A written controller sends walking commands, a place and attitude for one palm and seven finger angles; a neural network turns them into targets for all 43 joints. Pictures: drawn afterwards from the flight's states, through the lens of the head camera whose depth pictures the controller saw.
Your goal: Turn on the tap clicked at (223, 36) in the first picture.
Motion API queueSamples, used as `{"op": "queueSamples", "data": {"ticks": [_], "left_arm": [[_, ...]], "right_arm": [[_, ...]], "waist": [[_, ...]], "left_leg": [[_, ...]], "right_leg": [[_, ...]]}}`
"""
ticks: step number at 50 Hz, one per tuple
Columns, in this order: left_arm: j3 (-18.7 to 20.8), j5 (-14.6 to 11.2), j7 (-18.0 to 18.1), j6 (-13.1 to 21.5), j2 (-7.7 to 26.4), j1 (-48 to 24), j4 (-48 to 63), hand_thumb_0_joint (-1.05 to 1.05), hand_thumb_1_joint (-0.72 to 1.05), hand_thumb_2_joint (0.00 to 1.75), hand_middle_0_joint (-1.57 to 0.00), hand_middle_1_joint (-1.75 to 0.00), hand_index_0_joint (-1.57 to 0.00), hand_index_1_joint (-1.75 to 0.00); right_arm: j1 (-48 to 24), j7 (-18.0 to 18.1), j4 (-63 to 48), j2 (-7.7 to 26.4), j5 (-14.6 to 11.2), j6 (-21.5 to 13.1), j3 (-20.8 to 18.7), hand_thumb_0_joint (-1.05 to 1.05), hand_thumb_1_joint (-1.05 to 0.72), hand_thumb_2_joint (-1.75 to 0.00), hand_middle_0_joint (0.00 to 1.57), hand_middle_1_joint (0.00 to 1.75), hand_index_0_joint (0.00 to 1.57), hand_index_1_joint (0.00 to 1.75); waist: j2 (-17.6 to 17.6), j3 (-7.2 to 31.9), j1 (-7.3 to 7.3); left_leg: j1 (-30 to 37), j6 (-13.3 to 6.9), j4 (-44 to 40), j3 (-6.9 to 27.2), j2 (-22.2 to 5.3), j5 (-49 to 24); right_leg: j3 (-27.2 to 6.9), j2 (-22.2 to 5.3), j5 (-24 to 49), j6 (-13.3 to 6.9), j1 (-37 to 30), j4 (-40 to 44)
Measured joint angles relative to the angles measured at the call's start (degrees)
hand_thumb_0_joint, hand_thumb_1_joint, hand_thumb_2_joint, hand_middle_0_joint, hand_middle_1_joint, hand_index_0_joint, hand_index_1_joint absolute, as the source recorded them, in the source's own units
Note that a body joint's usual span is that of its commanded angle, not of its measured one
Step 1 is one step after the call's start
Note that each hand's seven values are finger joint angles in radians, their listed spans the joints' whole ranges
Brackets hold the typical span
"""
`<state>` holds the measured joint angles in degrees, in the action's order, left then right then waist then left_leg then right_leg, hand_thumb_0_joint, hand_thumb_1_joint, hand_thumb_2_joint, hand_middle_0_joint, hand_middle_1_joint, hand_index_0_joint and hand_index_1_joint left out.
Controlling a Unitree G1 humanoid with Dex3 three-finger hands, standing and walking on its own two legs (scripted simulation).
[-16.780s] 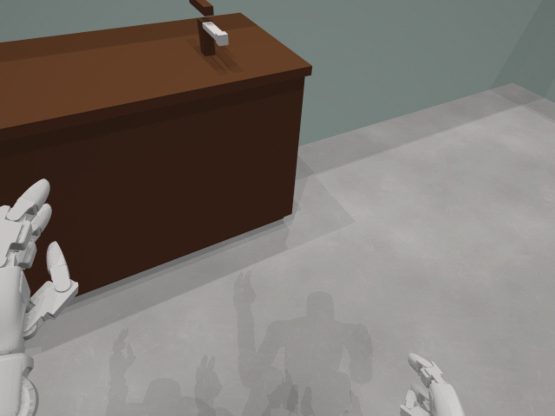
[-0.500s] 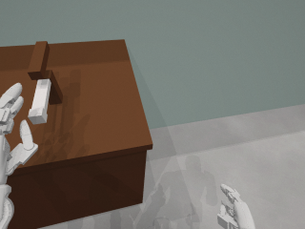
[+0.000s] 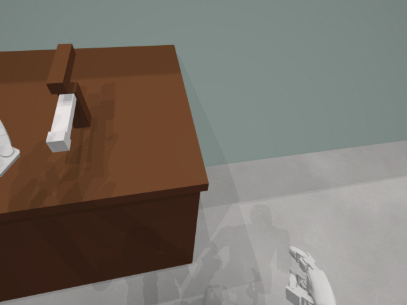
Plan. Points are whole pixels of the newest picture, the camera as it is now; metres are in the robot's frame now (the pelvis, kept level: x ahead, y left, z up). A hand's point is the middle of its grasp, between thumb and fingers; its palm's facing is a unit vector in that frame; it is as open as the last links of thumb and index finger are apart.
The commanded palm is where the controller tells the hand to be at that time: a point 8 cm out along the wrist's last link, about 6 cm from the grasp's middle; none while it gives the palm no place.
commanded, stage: come to a stop and stand still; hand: left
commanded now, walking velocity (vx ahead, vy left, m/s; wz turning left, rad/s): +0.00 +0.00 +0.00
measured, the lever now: (59, 141) +0.33 +0.31 +0.12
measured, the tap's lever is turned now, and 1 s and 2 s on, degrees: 0 0 0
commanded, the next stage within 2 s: look again from close up in 0.98 s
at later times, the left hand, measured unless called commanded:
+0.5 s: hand (59, 192) +0.22 +0.23 +0.17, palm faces +0.39 -0.86 -0.33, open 7.4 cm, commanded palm +0.16 +0.27 +0.18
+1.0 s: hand (51, 183) +0.24 +0.26 +0.15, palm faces +0.40 -0.84 -0.36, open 7.4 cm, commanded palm +0.18 +0.29 +0.18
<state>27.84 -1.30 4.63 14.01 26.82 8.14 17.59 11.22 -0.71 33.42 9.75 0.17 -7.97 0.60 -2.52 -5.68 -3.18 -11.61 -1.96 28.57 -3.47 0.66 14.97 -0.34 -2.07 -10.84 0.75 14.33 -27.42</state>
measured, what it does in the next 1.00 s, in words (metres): stands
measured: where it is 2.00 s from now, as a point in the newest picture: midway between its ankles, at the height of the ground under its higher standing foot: outside the picture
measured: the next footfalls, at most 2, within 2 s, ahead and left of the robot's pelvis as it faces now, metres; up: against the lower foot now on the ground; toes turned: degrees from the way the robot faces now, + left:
none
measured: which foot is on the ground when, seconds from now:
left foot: down 0.00-1.00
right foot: down 0.00-1.00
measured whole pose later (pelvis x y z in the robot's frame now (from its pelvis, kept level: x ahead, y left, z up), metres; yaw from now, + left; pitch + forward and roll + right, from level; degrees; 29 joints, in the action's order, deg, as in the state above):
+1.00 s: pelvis +0.02 +0.00 +0.00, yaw +0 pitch -2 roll -1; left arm 20.3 -1.9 5.7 11.4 19.9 23.8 25.0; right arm 10.5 1.1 32.4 10.4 -0.3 -5.8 0.3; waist -1.4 -3.6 -1.8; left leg -9.6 -2.2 27.4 -3.0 0.3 16.4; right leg -0.2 -1.6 -11.1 2.4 10.9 -23.6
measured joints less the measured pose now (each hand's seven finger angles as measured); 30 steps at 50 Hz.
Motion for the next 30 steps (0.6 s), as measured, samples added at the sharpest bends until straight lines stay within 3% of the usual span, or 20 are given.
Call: {"op": "queueSamples", "data": {"ticks": [2,5,8,14,19,24,30], "left_arm": [[-1.16,-0.96,0.61,-0.65,-3.03,3.41,1.78,0.02,0.9,0.9,-0.2,-0.3,-0.21,-0.3],[-7.26,-0.89,-0.03,-1.03,-7.69,11.67,5.41,0.02,0.9,0.9,-0.19,-0.3,-0.2,-0.3],[-11.36,-0.34,-1.3,-1.21,-8.58,17.66,5.81,0.01,0.9,0.9,-0.2,-0.3,-0.21,-0.3],[-7.79,-0.49,-0.5,-2.44,-6.38,16.19,2.85,0.02,0.89,0.9,-0.21,-0.3,-0.22,-0.3],[-6.22,-0.27,1.14,-1.38,-8.0,11.94,4.84,0.02,0.89,0.9,-0.21,-0.3,-0.22,-0.3],[-8.71,0.47,1.06,-0.14,-9.06,12.8,5.56,0.02,0.9,0.9,-0.2,-0.3,-0.21,-0.3],[-8.65,0.44,0.3,-1.28,-7.38,14.57,3.25,0.01,0.89,0.9,-0.21,-0.3,-0.21,-0.3]], "right_arm": [[-0.12,-0.86,-1.08,0.58,-0.38,-0.16,-0.29,0.02,-0.9,-0.9,0.2,0.3,0.21,0.3],[-0.08,-1.04,-1.74,1.4,-0.61,0.19,-0.46,0.02,-0.9,-0.9,0.2,0.3,0.21,0.3],[0.28,0.29,-1.24,1.21,-0.46,1.13,-0.19,0.01,-0.9,-0.9,0.2,0.3,0.21,0.3],[2.39,2.9,-0.63,1.56,-0.23,1.28,-0.13,0.02,-0.9,-0.9,0.2,0.3,0.21,0.3],[3.25,3.01,0.34,3.0,-0.14,-0.52,-0.62,0.02,-0.9,-0.9,0.2,0.3,0.21,0.3],[2.99,2.46,0.53,3.05,-0.2,-1.1,-0.9,0.02,-0.9,-0.9,0.2,0.3,0.21,0.3],[2.06,2.17,-0.23,1.59,-0.32,-0.4,-0.5,0.02,-0.9,-0.9,0.2,0.3,0.21,0.3]], "waist": [[1.71,0.49,0.95],[4.02,1.57,2.21],[3.81,2.61,2.8],[1.59,2.43,1.49],[1.33,2.24,0.36],[1.68,3.59,1.29],[1.75,3.21,2.49]], "left_leg": [[-0.16,-0.13,0.65,-0.59,-0.24,0.4],[-0.13,-0.21,0.93,-1.23,-0.68,0.69],[0.04,0.01,0.26,-1.47,-0.86,0.23],[-0.21,0.63,-0.58,-0.32,-1.5,-1.03],[-0.4,0.73,-0.86,0.3,-1.76,-1.34],[0.13,0.52,-1.63,0.04,-1.39,-1.12],[0.72,0.3,-2.17,-0.23,-1.11,-0.53]], "right_leg": [[-0.56,0.2,0.01,0.8,-0.05,0.27],[-1.19,0.63,0.63,1.61,-0.18,0.86],[-1.43,0.85,0.92,1.3,-0.03,1.08],[-0.26,1.48,1.89,0.33,-0.39,2.38],[0.13,1.87,2.44,0.09,-1.01,3.92],[-0.27,1.58,2.64,0.54,-1.45,4.7],[-0.55,1.33,1.93,0.94,-1.78,4.82]]}}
